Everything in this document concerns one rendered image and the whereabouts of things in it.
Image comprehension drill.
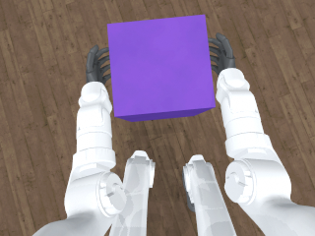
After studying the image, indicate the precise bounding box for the right robot hand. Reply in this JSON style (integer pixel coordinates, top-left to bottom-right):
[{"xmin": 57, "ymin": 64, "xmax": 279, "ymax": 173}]
[{"xmin": 208, "ymin": 32, "xmax": 236, "ymax": 76}]

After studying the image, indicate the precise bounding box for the left robot forearm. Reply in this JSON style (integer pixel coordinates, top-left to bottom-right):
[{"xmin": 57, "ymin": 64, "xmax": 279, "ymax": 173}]
[{"xmin": 64, "ymin": 82, "xmax": 116, "ymax": 206}]

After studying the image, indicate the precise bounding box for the robot left upper arm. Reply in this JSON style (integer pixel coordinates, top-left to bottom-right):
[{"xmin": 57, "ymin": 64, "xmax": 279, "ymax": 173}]
[{"xmin": 32, "ymin": 171, "xmax": 127, "ymax": 236}]

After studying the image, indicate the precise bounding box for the left robot hand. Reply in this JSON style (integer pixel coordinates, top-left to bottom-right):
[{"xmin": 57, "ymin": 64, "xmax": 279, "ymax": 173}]
[{"xmin": 86, "ymin": 44, "xmax": 111, "ymax": 85}]

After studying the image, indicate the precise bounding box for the carton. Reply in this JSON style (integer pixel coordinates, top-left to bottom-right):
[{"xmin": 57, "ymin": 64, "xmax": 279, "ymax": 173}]
[{"xmin": 107, "ymin": 14, "xmax": 216, "ymax": 122}]

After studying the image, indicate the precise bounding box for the right robot forearm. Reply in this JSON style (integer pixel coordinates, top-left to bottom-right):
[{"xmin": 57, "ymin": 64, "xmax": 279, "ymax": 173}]
[{"xmin": 216, "ymin": 68, "xmax": 291, "ymax": 190}]

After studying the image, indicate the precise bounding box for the robot right foot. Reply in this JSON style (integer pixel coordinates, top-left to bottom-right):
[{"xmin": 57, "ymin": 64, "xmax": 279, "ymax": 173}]
[{"xmin": 182, "ymin": 165, "xmax": 196, "ymax": 212}]

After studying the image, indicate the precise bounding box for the left robot thigh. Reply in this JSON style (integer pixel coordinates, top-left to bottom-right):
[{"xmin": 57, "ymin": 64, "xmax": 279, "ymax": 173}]
[{"xmin": 109, "ymin": 155, "xmax": 156, "ymax": 236}]

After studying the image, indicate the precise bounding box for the robot right upper arm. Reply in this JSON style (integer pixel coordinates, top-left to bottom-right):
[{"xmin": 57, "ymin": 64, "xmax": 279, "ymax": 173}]
[{"xmin": 224, "ymin": 158, "xmax": 315, "ymax": 236}]

